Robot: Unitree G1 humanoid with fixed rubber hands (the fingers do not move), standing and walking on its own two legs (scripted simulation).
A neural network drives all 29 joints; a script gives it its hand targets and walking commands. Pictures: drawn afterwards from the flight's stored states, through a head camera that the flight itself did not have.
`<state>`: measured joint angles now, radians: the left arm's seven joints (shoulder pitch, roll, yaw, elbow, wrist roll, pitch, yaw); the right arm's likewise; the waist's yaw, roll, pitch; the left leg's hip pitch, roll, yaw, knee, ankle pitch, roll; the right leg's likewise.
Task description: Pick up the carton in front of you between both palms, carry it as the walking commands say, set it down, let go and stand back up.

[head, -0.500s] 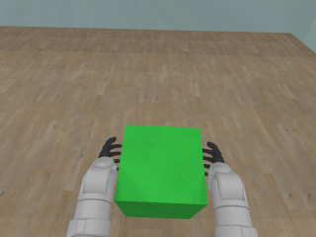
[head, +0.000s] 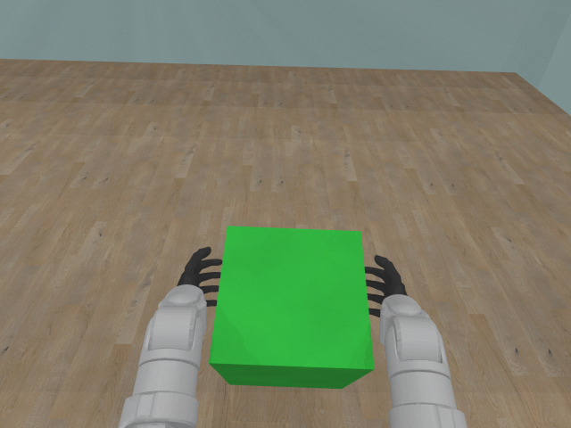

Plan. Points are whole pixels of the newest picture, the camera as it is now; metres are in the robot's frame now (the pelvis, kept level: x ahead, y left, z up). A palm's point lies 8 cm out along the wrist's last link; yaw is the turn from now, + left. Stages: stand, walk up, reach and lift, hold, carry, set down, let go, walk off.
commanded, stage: carry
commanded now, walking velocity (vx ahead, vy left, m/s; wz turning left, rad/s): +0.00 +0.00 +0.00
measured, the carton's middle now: (289, 314) +0.33 +0.00 -0.06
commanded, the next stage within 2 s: hold in 0.48 s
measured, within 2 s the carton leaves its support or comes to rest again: neither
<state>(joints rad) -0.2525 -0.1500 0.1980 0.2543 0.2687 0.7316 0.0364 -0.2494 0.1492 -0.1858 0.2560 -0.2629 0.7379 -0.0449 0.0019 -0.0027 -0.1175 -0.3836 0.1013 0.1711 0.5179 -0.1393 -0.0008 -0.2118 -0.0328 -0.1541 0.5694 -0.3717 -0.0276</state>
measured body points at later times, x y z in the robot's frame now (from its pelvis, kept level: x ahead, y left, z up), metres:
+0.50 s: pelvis -0.01 -0.01 +0.00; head -0.04 -0.01 +0.45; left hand +0.29 +0.14 +0.03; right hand +0.29 -0.16 +0.03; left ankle +0.08 +0.13 -0.73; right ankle -0.04 -0.09 -0.73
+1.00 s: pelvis +0.00 +0.05 +0.01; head -0.03 +0.07 +0.46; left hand +0.32 +0.13 +0.04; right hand +0.26 -0.16 +0.04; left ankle +0.08 +0.14 -0.73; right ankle -0.04 -0.09 -0.73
